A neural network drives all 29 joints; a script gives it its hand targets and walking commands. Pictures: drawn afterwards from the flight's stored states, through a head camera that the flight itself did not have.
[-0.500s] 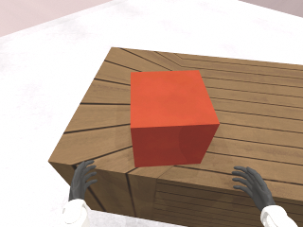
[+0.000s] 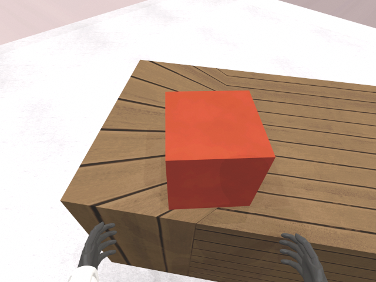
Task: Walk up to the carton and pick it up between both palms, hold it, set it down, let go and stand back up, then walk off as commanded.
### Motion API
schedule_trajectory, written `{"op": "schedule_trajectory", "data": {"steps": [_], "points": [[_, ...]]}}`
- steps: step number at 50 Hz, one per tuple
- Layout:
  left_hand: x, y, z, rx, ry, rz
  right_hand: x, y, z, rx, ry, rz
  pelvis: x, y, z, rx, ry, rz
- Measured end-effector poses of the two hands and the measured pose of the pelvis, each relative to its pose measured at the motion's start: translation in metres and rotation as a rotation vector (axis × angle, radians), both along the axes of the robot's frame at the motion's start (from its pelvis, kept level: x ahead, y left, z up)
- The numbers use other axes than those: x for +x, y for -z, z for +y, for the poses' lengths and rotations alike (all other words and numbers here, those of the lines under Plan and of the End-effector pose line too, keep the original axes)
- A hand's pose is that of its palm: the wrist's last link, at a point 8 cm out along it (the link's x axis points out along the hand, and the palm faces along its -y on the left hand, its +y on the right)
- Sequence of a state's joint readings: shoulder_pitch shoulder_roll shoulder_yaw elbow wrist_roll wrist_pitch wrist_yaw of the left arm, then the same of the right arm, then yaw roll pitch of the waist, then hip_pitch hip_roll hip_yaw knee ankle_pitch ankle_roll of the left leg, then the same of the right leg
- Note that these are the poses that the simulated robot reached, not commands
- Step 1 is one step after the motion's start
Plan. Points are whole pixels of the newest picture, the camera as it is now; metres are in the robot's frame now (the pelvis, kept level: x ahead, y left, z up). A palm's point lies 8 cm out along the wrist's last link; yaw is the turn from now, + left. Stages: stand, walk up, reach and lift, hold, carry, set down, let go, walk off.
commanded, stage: set down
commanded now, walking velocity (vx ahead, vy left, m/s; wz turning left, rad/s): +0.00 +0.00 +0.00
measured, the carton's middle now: (208, 150) +0.47 -0.01 -0.01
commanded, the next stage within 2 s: let go in 0.40 s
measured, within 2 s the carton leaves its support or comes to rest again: neither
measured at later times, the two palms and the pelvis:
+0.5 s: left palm (87, 279) +0.16 +0.24 -0.08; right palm out of the picture +0.16 -0.21 -0.08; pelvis +0.00 +0.00 +0.00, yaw +0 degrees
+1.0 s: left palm (84, 280) +0.16 +0.24 -0.08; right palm out of the picture +0.16 -0.22 -0.08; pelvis +0.00 +0.00 +0.00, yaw +0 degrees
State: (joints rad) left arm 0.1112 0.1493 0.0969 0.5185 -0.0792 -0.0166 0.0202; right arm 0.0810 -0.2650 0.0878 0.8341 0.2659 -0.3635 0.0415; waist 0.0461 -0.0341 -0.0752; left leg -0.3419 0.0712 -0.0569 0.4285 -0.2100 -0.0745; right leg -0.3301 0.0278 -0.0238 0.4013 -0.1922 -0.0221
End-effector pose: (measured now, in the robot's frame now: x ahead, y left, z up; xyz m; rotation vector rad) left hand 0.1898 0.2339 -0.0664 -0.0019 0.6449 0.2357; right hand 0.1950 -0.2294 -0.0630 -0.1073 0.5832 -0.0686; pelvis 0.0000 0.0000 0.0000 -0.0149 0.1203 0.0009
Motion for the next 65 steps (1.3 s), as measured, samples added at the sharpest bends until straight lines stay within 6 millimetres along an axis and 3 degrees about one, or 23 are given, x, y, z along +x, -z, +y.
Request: {"op": "schedule_trajectory", "data": {"steps": [22,49,56,65], "points": [[-0.025,0.019,0.002,-0.028,0.044,0.168,-0.031,0.021,0.02,-0.032,0.025,0.147,0.0,-0.001,0.001,0.0,-0.002,-0.045],[-0.03,0.012,0.004,-0.014,0.03,0.153,-0.038,0.017,0.011,-0.039,0.068,0.126,-0.002,-0.001,0.001,0.0,-0.003,-0.079],[-0.056,0.026,0.034,0.074,0.03,0.214,-0.054,0.026,-0.009,-0.103,0.08,0.292,-0.003,-0.001,0.001,0.0,-0.003,-0.08],[-0.091,0.036,0.062,0.14,0.019,0.32,-0.065,0.025,-0.025,-0.135,0.109,0.328,-0.006,-0.001,0.002,0.0,-0.003,-0.085]]}}
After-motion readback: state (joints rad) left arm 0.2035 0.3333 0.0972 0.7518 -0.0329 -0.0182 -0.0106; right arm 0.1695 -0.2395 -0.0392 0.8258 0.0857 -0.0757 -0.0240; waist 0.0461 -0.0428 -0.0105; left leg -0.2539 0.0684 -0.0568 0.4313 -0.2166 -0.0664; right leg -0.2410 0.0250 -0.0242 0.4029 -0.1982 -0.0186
